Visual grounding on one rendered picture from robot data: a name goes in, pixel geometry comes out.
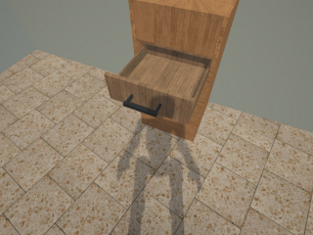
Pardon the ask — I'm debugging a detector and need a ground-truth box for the drawer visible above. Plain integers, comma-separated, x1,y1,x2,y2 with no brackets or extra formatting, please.
104,43,212,124

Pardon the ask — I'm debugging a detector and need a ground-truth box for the handle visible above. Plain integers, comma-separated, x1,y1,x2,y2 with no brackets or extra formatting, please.
122,94,162,118

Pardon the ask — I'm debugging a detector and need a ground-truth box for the cabinet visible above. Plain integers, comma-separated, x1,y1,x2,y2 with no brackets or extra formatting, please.
128,0,240,142

